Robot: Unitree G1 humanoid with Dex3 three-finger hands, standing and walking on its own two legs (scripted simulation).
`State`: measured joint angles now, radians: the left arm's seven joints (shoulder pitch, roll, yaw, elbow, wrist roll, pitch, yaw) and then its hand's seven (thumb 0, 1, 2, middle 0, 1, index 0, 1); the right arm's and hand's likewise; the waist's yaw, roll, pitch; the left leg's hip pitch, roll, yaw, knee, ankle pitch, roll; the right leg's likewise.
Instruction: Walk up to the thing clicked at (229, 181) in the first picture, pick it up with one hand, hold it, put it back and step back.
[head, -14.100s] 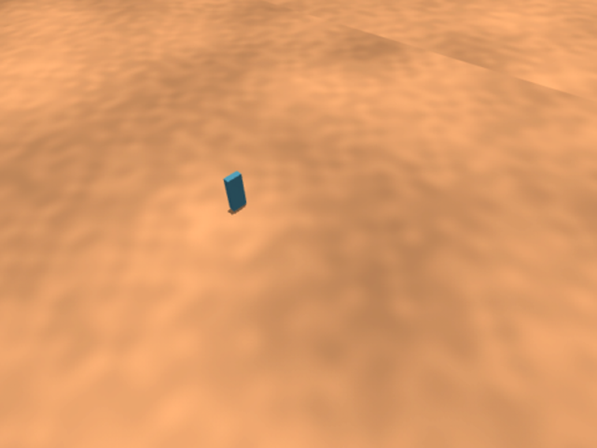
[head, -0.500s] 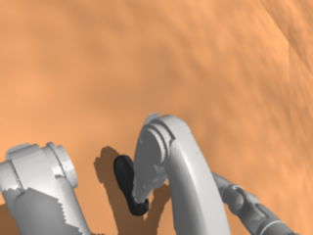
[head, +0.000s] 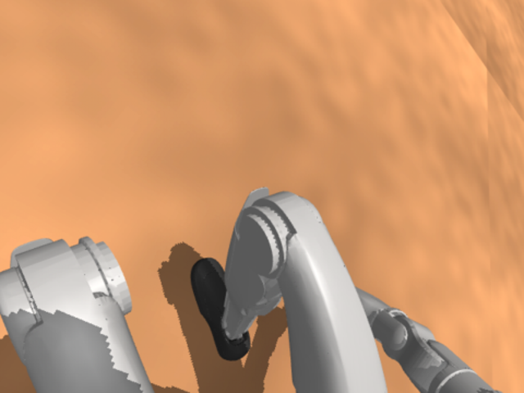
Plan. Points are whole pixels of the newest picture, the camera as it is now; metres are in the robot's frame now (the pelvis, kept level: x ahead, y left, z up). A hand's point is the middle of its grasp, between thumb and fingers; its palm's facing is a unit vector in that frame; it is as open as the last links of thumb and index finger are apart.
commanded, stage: settle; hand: left
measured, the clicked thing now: out of the picture +0.44 +0.30 -0.19
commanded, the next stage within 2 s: lift in 1.80 s
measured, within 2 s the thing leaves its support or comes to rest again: leaves its support in 0.12 s
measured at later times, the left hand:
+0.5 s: hand out of the picture +0.41 +0.33 -0.08, palm faces +0.39 -0.92 -0.01, open 8.0 cm
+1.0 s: hand out of the picture +0.41 +0.32 +0.01, palm faces +0.38 -0.92 -0.05, open 8.0 cm
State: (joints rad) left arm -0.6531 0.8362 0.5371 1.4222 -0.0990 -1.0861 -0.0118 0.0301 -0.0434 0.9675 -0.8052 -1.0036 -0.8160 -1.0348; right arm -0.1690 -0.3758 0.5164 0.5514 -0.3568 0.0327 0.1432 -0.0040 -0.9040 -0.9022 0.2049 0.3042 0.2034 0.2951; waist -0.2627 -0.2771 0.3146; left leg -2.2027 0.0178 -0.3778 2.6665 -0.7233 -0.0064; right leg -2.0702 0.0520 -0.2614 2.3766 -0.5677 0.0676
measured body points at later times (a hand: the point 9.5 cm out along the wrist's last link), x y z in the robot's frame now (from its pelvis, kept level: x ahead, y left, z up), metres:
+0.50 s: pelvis +0.01 +0.00 +0.02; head +0.19 +0.17 +0.39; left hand +0.38 +0.37 -0.07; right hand +0.19 -0.24 -0.04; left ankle +0.08 +0.12 -0.25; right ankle +0.15 -0.12 -0.25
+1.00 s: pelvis +0.03 -0.02 +0.06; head +0.22 +0.10 +0.45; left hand +0.38 +0.37 +0.01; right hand +0.21 -0.25 -0.05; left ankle +0.08 +0.12 -0.25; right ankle +0.15 -0.12 -0.25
